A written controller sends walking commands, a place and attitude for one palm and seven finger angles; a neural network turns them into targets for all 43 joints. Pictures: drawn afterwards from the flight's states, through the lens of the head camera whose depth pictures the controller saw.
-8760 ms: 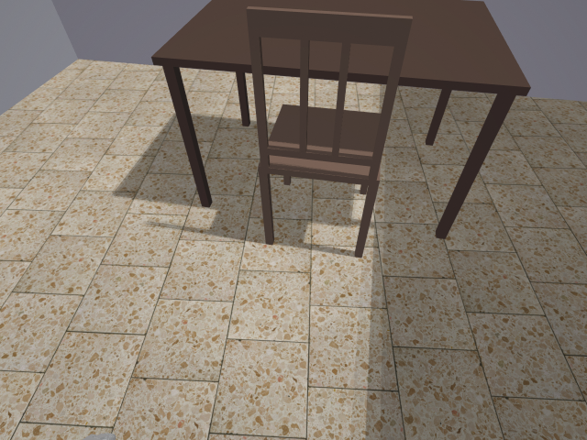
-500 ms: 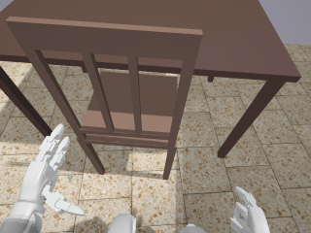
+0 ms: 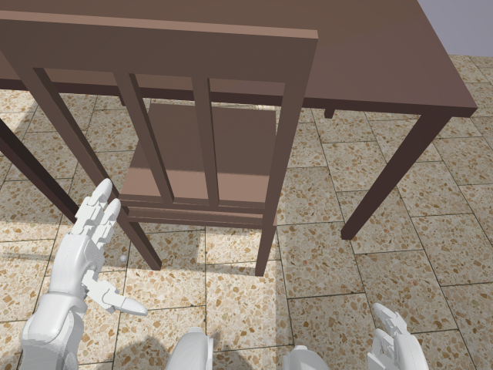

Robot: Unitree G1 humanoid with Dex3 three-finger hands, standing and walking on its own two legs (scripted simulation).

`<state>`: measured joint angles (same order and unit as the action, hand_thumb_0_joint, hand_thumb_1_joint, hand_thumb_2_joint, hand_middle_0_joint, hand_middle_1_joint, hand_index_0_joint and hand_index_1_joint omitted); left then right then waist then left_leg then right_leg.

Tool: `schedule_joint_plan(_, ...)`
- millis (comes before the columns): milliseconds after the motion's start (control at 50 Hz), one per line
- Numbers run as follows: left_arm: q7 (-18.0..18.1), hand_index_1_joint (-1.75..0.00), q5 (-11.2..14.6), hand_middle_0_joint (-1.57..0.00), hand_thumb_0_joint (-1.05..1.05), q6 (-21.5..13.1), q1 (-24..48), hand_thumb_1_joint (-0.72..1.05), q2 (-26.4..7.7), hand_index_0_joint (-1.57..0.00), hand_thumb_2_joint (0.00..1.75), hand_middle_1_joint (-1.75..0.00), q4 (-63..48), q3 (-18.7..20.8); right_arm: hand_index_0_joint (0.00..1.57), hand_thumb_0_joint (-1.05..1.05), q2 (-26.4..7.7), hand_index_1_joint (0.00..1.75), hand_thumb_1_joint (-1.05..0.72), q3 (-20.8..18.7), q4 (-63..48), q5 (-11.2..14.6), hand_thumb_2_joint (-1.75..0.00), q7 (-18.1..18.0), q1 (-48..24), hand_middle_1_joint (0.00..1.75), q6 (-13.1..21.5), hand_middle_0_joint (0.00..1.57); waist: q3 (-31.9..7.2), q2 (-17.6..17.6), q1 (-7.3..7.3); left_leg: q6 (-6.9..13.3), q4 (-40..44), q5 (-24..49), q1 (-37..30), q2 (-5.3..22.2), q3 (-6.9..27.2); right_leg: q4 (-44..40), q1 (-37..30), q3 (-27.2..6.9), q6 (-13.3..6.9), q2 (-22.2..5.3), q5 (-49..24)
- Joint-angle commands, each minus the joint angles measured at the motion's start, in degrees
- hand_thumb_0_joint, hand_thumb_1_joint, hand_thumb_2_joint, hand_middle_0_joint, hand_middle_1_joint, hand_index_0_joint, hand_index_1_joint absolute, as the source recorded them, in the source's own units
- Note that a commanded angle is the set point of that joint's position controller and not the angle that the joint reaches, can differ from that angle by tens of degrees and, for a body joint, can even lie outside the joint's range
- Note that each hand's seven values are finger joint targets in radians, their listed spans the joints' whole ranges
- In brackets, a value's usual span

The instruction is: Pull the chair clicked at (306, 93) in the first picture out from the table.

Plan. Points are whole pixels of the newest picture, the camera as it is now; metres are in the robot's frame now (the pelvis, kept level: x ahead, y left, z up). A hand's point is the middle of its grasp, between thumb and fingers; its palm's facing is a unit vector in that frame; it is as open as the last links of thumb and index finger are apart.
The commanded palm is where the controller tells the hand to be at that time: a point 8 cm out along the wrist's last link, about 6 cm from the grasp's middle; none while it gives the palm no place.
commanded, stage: aim the fingers beside a spindle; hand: left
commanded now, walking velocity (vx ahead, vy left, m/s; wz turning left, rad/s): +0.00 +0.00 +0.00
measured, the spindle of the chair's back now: (151, 151) +0.49 +0.19 +0.03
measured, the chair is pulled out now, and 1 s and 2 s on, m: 0.00 0.00 0.00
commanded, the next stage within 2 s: push the fingers through the gap in 1.50 s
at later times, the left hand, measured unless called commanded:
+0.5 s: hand (135, 243) +0.31 +0.19 +0.02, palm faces -0.05 -1.00 -0.05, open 16.9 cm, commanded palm +0.30 +0.24 +0.02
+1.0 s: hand (151, 224) +0.35 +0.17 +0.00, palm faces -0.06 -1.00 -0.05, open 16.9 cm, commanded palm +0.33 +0.22 +0.00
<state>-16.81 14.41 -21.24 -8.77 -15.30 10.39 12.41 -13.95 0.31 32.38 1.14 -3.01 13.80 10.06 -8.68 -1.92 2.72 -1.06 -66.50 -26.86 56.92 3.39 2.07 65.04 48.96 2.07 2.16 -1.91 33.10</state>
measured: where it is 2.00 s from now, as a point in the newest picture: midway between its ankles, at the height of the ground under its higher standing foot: outside the picture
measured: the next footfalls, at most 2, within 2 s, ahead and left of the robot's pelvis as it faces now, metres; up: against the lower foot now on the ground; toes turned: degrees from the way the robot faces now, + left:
none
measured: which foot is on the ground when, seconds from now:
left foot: down 0.00-1.00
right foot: down 0.00-1.00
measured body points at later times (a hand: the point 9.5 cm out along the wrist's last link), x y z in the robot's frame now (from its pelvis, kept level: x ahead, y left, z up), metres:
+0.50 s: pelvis -0.01 +0.00 -0.01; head +0.09 +0.01 +0.43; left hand +0.31 +0.24 +0.02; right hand +0.15 -0.25 -0.11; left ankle +0.05 +0.13 -0.65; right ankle -0.02 -0.15 -0.65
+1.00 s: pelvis -0.01 +0.00 -0.03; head +0.10 +0.01 +0.41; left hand +0.35 +0.23 +0.00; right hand +0.12 -0.26 -0.13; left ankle +0.05 +0.13 -0.65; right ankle -0.02 -0.15 -0.65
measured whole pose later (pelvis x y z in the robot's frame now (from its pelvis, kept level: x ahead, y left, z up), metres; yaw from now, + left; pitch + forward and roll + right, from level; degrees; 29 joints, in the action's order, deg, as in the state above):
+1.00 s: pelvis -0.01 +0.00 -0.03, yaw -1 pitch +22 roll -3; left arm -13.3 10.8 -23.9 10.6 -15.1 25.4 12.9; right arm -14.0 -0.1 34.0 0.4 -1.1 13.5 5.3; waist -8.9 -1.9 3.7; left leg -0.8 -73.1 -28.2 67.0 3.6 1.7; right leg 72.3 59.5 1.0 2.4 -1.7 34.7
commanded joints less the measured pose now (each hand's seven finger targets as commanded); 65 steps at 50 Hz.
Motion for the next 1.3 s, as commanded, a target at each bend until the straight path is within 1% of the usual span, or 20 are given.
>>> schedule_joint_plan(0, 0.4, -0.08, 1.4, -0.06, 0.00, -5.1, 7.7, -0.50, -8.6, -0.06, 0.30, -0.08, -10.8, 5.0, 0.20, 0.00, -8.5, 0.30, -0.90, -3.8, -7.6, 0.0, -0.90, -0.4, -1.4, 0.30, 2.4, 0.20, -15.3, -1.5, -0.29, 2.0, 8.1, 12.5, -17.1, -1.9, -0.7, -8.9, -1.5, 2.0, -2.9, 2.4, -14.6)
schedule_joint_plan(80, 0.4, -0.08, 1.1, -0.06, 0.00, -5.8, 8.3, -0.50, -7.8, -0.06, 0.30, -0.08, -11.4, 3.7, 0.20, 0.00, -8.3, 0.30, -0.90, -3.9, -7.1, -0.1, -0.90, -0.1, -1.0, 0.30, 2.4, 0.20, -16.8, -3.0, -0.12, 2.0, 7.3, 15.6, -18.5, -1.8, -0.6, -7.9, -1.2, 2.0, -2.9, 2.4, -17.1)
schedule_joint_plan(120, 0.5, -0.08, 0.8, -0.06, 0.00, -5.6, 10.1, -0.50, -6.8, -0.06, 0.30, -0.08, -9.3, 2.3, 0.20, 0.00, -8.6, 0.30, -0.90, -3.9, -6.7, -0.1, -0.90, -0.1, -0.8, 0.30, 2.3, 0.20, -15.1, -0.7, 0.96, 2.1, 6.8, 13.4, -16.7, -1.7, -0.3, -8.0, 0.3, 2.0, -2.8, 2.5, -15.3)
schedule_joint_plan(220, 1.0, -0.08, 0.3, -0.06, 0.00, -5.6, 13.0, -0.50, -9.6, -0.06, 0.30, -0.08, -6.5, 5.2, 0.20, 0.00, -9.0, 0.30, -0.90, -4.0, -6.4, -0.2, -0.90, -0.3, -0.7, 0.30, 1.5, 0.20, -15.8, -0.9, -0.11, 2.1, 6.3, 11.7, -14.9, -1.9, -0.5, -7.3, 0.6, 1.6, -3.1, 2.4, -13.8)
schedule_joint_plan(260, 1.0, -0.08, 0.2, -0.06, 0.00, -5.9, 14.2, -0.50, -8.5, -0.06, 0.30, -0.08, -7.9, 4.2, 0.20, 0.00, -8.6, 0.30, -0.90, -4.0, -6.7, -0.3, -0.90, -0.1, -1.0, 0.30, 1.4, 0.20, -18.5, -2.3, -0.19, 2.1, 5.9, 13.9, -16.6, -1.9, -0.7, -6.7, 0.2, 1.4, -3.1, 2.2, -15.9)
schedule_joint_plan(340, 1.1, -0.08, 0.1, -0.06, 0.00, -6.2, 14.9, -0.50, -8.9, -0.06, 0.30, -0.08, -6.2, 4.8, 0.20, 0.00, -8.7, 0.30, -0.90, -4.1, -6.5, -0.3, -0.90, 0.0, -0.7, 0.30, 0.9, 0.20, -18.2, -1.3, -0.14, 2.0, 5.4, 14.3, -15.8, -1.8, -0.6, -6.3, 0.6, 1.5, -3.1, 2.3, -16.4)
schedule_joint_plan(440, 1.1, -0.08, -0.3, -0.06, 0.00, -5.6, 19.3, -0.50, -7.5, -0.06, 0.30, -0.08, -2.8, 3.0, 0.20, 0.00, -8.9, 0.30, -0.90, -4.0, -6.0, -0.2, -0.90, 0.1, -0.6, 0.30, 0.4, 0.20, -16.6, -1.2, 0.81, 2.0, 4.7, 10.8, -14.1, -1.8, -0.4, -6.2, 3.5, 1.5, -3.1, 2.3, -13.1)
schedule_joint_plan(520, 1.4, -0.08, -0.7, -0.06, 0.00, -6.0, 20.8, -0.50, -9.3, -0.06, 0.30, -0.08, -1.9, 4.7, 0.20, 0.00, -9.1, 0.30, -0.90, -4.0, -5.9, -0.4, -0.90, 0.1, -0.3, 0.30, 0.0, 0.20, -18.4, -0.8, 0.30, 2.1, 4.0, 11.7, -13.6, -1.8, -0.3, -5.2, 3.0, 1.3, -3.3, 2.4, -13.9)
schedule_joint_plan(560, 1.5, -0.08, -0.9, -0.06, 0.00, -6.5, 23.3, -0.50, -7.7, -0.06, 0.30, -0.08, -3.8, 2.8, 0.20, 0.00, -8.8, 0.30, -0.90, -4.1, -5.9, -0.5, -0.90, 0.2, -0.5, 0.30, 0.0, 0.20, -20.3, -3.0, 0.50, 1.9, 3.7, 12.7, -15.5, -1.8, -0.3, -4.8, 3.9, 1.2, -3.3, 2.2, -14.3)
schedule_joint_plan(660, 2.4, -0.08, -1.7, -0.06, 0.00, -6.4, 26.6, -0.50, -7.0, -0.06, 0.30, -0.08, 0.5, 2.2, 0.20, 0.00, -9.0, 0.30, -0.90, -4.1, -5.1, -0.5, -0.90, 0.4, 0.0, 0.30, -0.7, 0.20, -19.3, -1.2, 1.40, 2.0, 3.1, 10.9, -13.6, -1.8, -0.1, -4.3, 6.0, 1.4, -3.2, 2.4, -12.8)
schedule_joint_plan(720, 3.0, -0.08, -2.2, -0.06, 0.00, -6.6, 29.9, -0.50, -9.8, -0.06, 0.30, -0.08, 3.0, 4.6, 0.20, 0.00, -9.3, 0.30, -0.90, -4.0, -4.6, -0.6, -0.90, 0.2, 0.5, 0.30, -1.2, 0.20, -19.1, -0.6, 1.09, 2.0, 2.6, 9.5, -11.8, -1.8, 0.0, -3.8, 6.1, 1.3, -3.5, 2.5, -11.6)
schedule_joint_plan(800, 3.2, -0.08, -2.2, -0.06, 0.00, -7.2, 30.9, -0.50, -8.7, -0.06, 0.30, -0.08, 1.1, 3.4, 0.20, 0.00, -9.1, 0.30, -0.90, -4.2, -4.9, -0.7, -0.90, 0.7, 0.8, 0.30, -1.6, 0.20, -23.3, -2.9, 0.56, 1.7, 2.4, 13.5, -15.5, -1.6, 0.3, -3.1, 6.1, 1.3, -3.6, 2.3, -14.4)
schedule_joint_plan(900, 3.7, -0.08, -2.5, -0.06, 0.00, -6.7, 29.3, -0.50, -8.4, -0.06, 0.30, -0.08, 5.0, 4.1, 0.20, 0.00, -9.2, 0.30, -0.90, -4.3, -4.6, -0.8, -0.90, 1.3, 1.3, 0.30, -2.5, 0.20, -22.1, -0.8, 0.70, 1.7, 2.0, 13.2, -13.2, -1.6, 0.1, -2.7, 6.4, 1.4, -3.5, 2.5, -14.6)
schedule_joint_plan(940, 3.8, -0.08, -2.6, -0.06, 0.00, -7.1, 29.8, -0.50, -8.8, -0.06, 0.30, -0.08, 2.6, 4.0, 0.20, 0.00, -9.1, 0.30, -0.90, -4.3, -5.2, -0.7, -0.90, 1.4, 1.1, 0.30, -2.7, 0.20, -23.4, -2.9, 0.31, 1.7, 2.1, 14.5, -14.6, -1.6, 0.1, -2.3, 6.2, 1.3, -3.6, 2.4, -15.5)
schedule_joint_plan(960, 3.7, -0.08, -2.6, -0.06, 0.00, -6.8, 28.5, -0.50, -7.3, -0.06, 0.30, -0.08, 2.6, 2.8, 0.20, 0.00, -8.9, 0.30, -0.90, -4.3, -5.4, -0.7, -0.90, 1.7, 1.2, 0.30, -2.8, 0.20, -23.5, -2.3, 0.34, 1.7, 2.4, 14.5, -14.8, -1.7, 0.0, -2.8, 5.5, 1.3, -3.6, 2.4, -15.7)
schedule_joint_plan(1040, 4.4, -0.08, -2.7, -0.06, 0.00, -7.4, 28.2, -0.50, -8.6, -0.06, 0.30, -0.08, 0.1, 3.7, 0.20, 0.00, -8.9, 0.30, -0.90, -4.4, -5.6, -0.7, -0.90, 1.7, 1.2, 0.30, -3.0, 0.20, -23.5, -1.9, 0.30, 1.8, 2.4, 14.9, -14.8, -1.6, 0.1, -2.6, 5.0, 1.3, -3.6, 2.5, -16.1)
schedule_joint_plan(1080, 4.6, -0.08, -2.6, -0.06, 0.00, -7.2, 27.4, -0.50, -6.7, -0.06, 0.30, -0.08, 1.3, 2.2, 0.20, 0.00, -8.6, 0.30, -0.90, -4.3, -5.4, -0.7, -0.90, 1.8, 1.1, 0.30, -3.1, 0.20, -21.8, -0.8, 1.05, 1.9, 2.3, 13.8, -13.9, -1.7, 0.0, -3.0, 5.7, 1.4, -3.4, 2.5, -15.5)
schedule_joint_plan(1100, 4.8, -0.08, -2.6, -0.06, 0.00, -7.3, 28.5, -0.50, -7.5, -0.06, 0.30, -0.08, 1.9, 2.9, 0.20, 0.00, -8.8, 0.30, -0.90, -4.4, -4.9, -0.6, -0.90, 1.7, 1.3, 0.30, -3.2, 0.20, -20.8, -0.3, 1.30, 1.9, 1.9, 12.6, -12.8, -1.7, -0.2, -3.2, 6.1, 1.2, -3.3, 2.5, -14.9)
schedule_joint_plan(1180, 4.7, -0.08, -3.1, -0.06, 0.00, -7.9, 30.9, -0.50, -6.7, -0.06, 0.30, -0.08, 2.4, 1.7, 0.20, 0.00, -8.8, 0.30, -0.90, -4.3, -4.9, -0.7, -0.90, 1.4, 1.0, 0.30, -3.0, 0.20, -20.4, -1.4, 1.51, 1.9, 1.8, 11.1, -12.9, -1.8, 0.0, -2.9, 7.6, 1.2, -3.5, 2.4, -13.0)
schedule_joint_plan(1280, 4.7, -0.08, -3.2, -0.06, 0.00, -7.8, 30.9, -0.50, -6.0, -0.06, 0.30, -0.08, 2.0, 0.8, 0.20, 0.00, -8.8, 0.30, -0.90, -4.3, -5.0, -0.7, -0.90, 1.4, 1.1, 0.30, -2.9, 0.20, -22.2, -1.4, 1.23, 1.9, 1.7, 12.2, -14.1, -1.8, 0.2, -2.8, 7.2, 1.2, -3.6, 2.4, -13.7)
